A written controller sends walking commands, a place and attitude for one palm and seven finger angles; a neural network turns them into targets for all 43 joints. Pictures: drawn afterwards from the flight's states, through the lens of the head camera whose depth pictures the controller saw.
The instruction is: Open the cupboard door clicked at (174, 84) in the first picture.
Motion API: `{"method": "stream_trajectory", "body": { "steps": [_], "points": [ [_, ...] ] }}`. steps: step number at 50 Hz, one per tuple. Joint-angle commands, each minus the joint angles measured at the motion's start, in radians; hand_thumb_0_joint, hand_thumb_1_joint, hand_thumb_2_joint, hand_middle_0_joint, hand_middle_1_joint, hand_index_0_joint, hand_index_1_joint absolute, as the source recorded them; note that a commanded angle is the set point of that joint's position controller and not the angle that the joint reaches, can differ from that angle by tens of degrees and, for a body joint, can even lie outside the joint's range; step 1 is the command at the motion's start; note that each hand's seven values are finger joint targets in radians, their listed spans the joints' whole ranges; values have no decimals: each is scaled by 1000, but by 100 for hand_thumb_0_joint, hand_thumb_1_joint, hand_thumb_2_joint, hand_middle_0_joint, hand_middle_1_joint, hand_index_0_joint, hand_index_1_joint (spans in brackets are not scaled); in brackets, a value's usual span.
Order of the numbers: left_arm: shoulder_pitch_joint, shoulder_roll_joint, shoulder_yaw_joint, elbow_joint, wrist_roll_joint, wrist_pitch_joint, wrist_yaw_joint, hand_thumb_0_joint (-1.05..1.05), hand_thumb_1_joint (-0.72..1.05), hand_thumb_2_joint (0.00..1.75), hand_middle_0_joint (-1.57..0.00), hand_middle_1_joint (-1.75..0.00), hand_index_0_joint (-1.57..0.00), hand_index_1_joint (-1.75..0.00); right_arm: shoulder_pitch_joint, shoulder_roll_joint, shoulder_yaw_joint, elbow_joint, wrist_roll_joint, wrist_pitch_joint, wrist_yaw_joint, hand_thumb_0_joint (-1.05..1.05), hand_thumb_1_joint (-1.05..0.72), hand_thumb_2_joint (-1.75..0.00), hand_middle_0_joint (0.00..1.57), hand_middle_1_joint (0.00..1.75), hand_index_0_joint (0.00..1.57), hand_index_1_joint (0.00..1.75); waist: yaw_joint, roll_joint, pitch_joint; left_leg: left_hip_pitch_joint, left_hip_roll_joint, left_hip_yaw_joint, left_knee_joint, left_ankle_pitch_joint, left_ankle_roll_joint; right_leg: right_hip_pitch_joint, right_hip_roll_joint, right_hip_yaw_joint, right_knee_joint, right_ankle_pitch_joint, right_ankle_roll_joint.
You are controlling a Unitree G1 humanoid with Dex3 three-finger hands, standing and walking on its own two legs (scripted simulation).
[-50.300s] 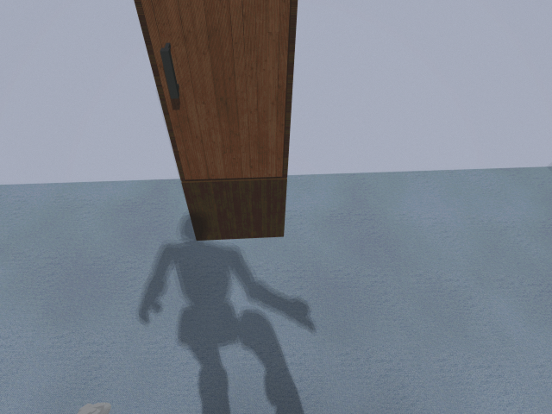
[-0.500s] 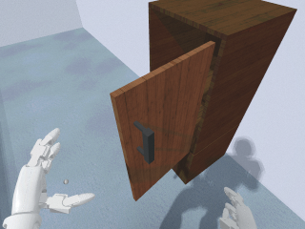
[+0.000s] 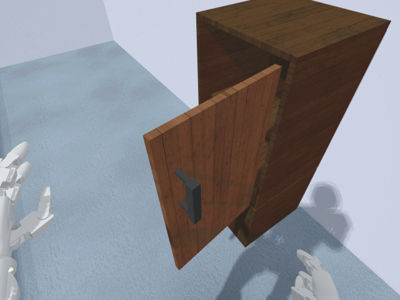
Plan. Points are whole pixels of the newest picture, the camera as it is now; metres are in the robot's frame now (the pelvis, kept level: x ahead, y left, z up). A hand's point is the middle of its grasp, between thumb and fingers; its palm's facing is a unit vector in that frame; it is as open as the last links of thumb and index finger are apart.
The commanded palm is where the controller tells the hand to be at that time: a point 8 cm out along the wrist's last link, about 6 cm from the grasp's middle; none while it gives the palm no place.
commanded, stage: draw the hand back to the body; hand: left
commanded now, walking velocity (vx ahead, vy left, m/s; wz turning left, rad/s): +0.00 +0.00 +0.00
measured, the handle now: (187, 196) +0.31 +0.07 +0.05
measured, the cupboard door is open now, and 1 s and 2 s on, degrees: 98 98 98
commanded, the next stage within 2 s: step back with the hand held close in 0.32 s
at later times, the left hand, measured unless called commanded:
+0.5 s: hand (50, 217) +0.18 +0.25 +0.15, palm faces +0.45 -0.80 -0.39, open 7.4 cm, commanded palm +0.13 +0.29 +0.17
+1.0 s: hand (13, 254) +0.13 +0.27 +0.15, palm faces +0.39 -0.77 -0.51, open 7.4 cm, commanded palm +0.07 +0.31 +0.17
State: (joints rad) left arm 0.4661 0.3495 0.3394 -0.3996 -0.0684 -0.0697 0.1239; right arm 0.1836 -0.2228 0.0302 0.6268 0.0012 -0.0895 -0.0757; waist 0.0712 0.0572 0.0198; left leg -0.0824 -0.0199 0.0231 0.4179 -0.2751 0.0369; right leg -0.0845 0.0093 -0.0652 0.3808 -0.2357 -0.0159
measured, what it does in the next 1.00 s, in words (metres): shifts its weight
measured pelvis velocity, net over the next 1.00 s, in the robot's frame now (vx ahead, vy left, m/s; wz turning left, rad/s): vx -0.08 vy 0.01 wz -0.01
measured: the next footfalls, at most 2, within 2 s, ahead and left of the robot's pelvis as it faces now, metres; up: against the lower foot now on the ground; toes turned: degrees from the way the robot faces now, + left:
right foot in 1.62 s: -0.25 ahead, -0.09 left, +0.00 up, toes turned +3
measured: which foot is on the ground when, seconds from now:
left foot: down 0.00-1.00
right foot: down 0.00-1.00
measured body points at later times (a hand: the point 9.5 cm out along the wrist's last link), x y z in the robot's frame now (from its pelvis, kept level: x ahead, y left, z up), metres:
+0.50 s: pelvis -0.01 -0.01 +0.00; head -0.02 -0.03 +0.45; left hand +0.15 +0.29 +0.18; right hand +0.18 -0.23 -0.09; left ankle -0.03 +0.09 -0.74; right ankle -0.01 -0.11 -0.74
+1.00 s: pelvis -0.08 +0.01 -0.01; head -0.06 +0.02 +0.44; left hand +0.10 +0.31 +0.18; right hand +0.10 -0.23 -0.09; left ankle -0.03 +0.09 -0.74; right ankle -0.01 -0.11 -0.74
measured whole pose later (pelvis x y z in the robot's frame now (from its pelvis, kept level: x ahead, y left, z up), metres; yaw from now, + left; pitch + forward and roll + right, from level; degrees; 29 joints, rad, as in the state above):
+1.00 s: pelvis -0.08 +0.01 -0.01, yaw -1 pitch +0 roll +0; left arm 0.57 0.43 0.43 -0.51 -0.04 -0.17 0.14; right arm 0.18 -0.22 -0.01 0.54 0.02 -0.01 -0.08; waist 0.01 0.00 0.04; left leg -0.33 -0.04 0.05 0.54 -0.22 0.06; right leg -0.34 -0.02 -0.04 0.53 -0.18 0.00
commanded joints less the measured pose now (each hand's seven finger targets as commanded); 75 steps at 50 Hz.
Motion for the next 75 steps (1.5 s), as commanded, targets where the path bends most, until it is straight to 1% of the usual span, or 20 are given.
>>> {"method": "stream_trajectory", "body": {
  "steps": [1, 7, 13, 21, 22, 23, 24, 28, 30, 37, 43, 52, 57, 59, 61, 63, 64, 66, 68, 75],
  "points": [
    [-54, 126, 74, -164, 0, -58, 6, 0, 90, 90, -20, -30, -20, -30, -120, -107, -40, -156, 1, -50, 0, 0, -90, -90, 20, 30, 20, 30, -7, 4, -51, -21, 43, -42, -66, 322, -24, 34, -17, 36, -44, 226, -9],
    [-72, 169, 107, -173, -1, -64, 7, 0, 90, 90, -20, -30, -20, -30, -129, -107, -46, -157, 0, -42, -4, 0, -90, -90, 20, 30, 20, 30, -1, -39, -73, -11, 37, -37, -63, 292, -12, 43, -16, 47, -58, 225, -7],
    [-88, 179, 112, -216, 3, -74, 14, 0, 90, 90, -20, -30, -20, -30, -133, -102, -40, -150, 0, -58, -7, 0, -90, -90, 20, 30, 20, 30, 0, 53, -79, -5, 32, -37, -67, 291, -19, 48, -18, 49, -62, 220, -11],
    [-72, 153, 94, -167, -2, -75, 6, 0, 90, 90, -20, -30, -20, -30, -136, -102, -46, -146, 3, -54, -3, 0, -90, -90, 20, 30, 20, 30, -4, -10, -45, -10, 37, -33, -78, 243, -13, 29, -16, 51, -80, 176, -6],
    [-168, 189, 110, -242, 2, -86, 10, 0, 90, 90, -20, -30, -20, -30, -145, -106, -46, -149, 4, -60, -3, 0, -90, -90, 20, 30, 20, 30, -7, 29, -67, -3, 33, -35, -76, 232, -12, 32, -17, 58, -83, 166, -7],
    [-216, 313, 243, -257, 4, -122, 17, 0, 90, 90, -20, -30, -20, -30, -114, -126, -48, -181, 17, -42, -4, 0, -90, -90, 20, 30, 20, 30, -47, -8, 16, -85, 53, -65, -41, 161, 8, -77, -65, 145, -131, 182, -4],
    [-96, 230, 187, -160, 5, -123, 6, 0, 90, 90, -20, -30, -20, -30, -109, -115, -54, -160, 8, -27, -4, 0, -90, -90, 20, 30, 20, 30, -50, -62, -5, -76, 52, -72, -13, 159, 10, -83, -90, 149, -135, 191, -8],
    [6, 182, 137, -169, 10, -125, -3, 0, 90, 90, -20, -30, -20, -30, -111, -127, -64, -179, 6, 5, 2, 0, -90, -90, 20, 30, 20, 30, -57, -38, -79, -73, 60, -63, 5, 234, 1, -76, -106, 128, -92, 268, -7],
    [40, 190, 141, -211, 11, -128, 2, 0, 90, 90, -20, -30, -20, -30, -115, -131, -68, -188, 7, 15, -1, 0, -90, -90, 20, 30, 20, 30, -56, 16, -136, -73, 71, -62, 4, 312, -1, -42, -106, 110, -46, 347, -3],
    [98, 261, 219, -323, 8, -135, 27, 0, 90, 90, -20, -30, -20, -30, -102, -126, -87, -229, 18, 44, -13, 0, -90, -90, 20, 30, 20, 30, -57, -40, -230, -135, 93, -81, 30, 388, -9, -5, -103, 109, 60, 433, -4],
    [125, 243, 220, -309, 15, -144, 36, 0, 90, 90, -20, -30, -20, -30, -99, -136, -91, -239, 16, 42, -18, 0, -90, -90, 20, 30, 20, 30, -55, 25, -170, -274, 136, -132, -39, 255, 12, -18, -62, 94, 126, 252, 10],
    [39, 216, 208, -302, 56, -170, 38, 0, 90, 90, -20, -30, -20, -30, -71, -151, -89, -246, 11, 4, -15, 0, -90, -90, 20, 30, 20, 30, -69, 12, -59, -646, 168, -181, -106, -336, 73, 67, -52, 141, 227, 40, 16],
    [-18, 237, 197, -343, 50, -186, 55, 0, 90, 90, -20, -30, -20, -30, -41, -133, -87, -218, 4, -8, -7, 0, -90, -90, 20, 30, 20, 30, -85, -177, -54, -316, 36, -83, 284, -225, 2, -372, -231, 313, -102, -340, -77],
    [-15, 243, 193, -367, 44, -193, 67, 0, 90, 90, -20, -30, -20, -30, -37, -120, -77, -198, 1, -9, -4, 0, -90, -90, 20, 30, 20, 30, -92, -178, -92, -179, 26, -58, 356, -150, -9, -465, -270, 262, -116, -306, -88],
    [16, 254, 212, -381, 38, -196, 73, 0, 90, 90, -20, -30, -20, -30, -43, -127, -73, -200, 1, -8, -10, 0, -90, -90, 20, 30, 20, 30, -93, -64, -99, -191, 62, -116, 176, -166, 3, -439, -193, 164, -3, -252, -48],
    [48, 263, 248, -425, 41, -209, 74, 0, 90, 90, -20, -30, -20, -30, -73, -150, -75, -225, -5, -18, -20, 0, -90, -90, 20, 30, 20, 30, -79, 263, -81, -501, 253, -385, -207, -424, 73, -215, -5, 66, 394, -196, 22],
    [28, 271, 272, -435, 57, -213, 75, 0, 90, 90, -20, -30, -20, -30, -73, -133, -79, -224, -17, -32, -19, 0, -90, -90, 20, 30, 20, 30, -74, 341, -85, -652, 361, -521, -357, -520, 129, -102, 61, 75, 707, -193, 35],
    [-1, 306, 296, -437, 51, -226, 76, 0, 90, 90, -20, -30, -20, -30, -63, -98, -89, -197, -18, -55, -10, 0, -90, -90, 20, 30, 20, 30, -75, 153, -106, -561, 367, -460, -311, -361, 130, -193, 48, 146, 875, -238, 24],
    [62, 265, 280, -377, 41, -218, 73, 0, 90, 90, -20, -30, -20, -30, -70, -110, -102, -180, -7, -75, 3, 0, -90, -90, 20, 30, 20, 30, -64, 56, -129, -402, 311, -341, -223, -249, 118, -259, 48, 116, 782, -239, 30],
    [71, 190, 157, -381, 8, -192, 52, 0, 90, 90, -20, -30, -20, -30, -38, -106, -84, -104, -15, -104, 15, 0, -90, -90, 20, 30, 20, 30, -74, 202, -208, -76, 212, -199, -301, -53, 2, -189, 84, -5, 232, -313, 8]
  ]
}}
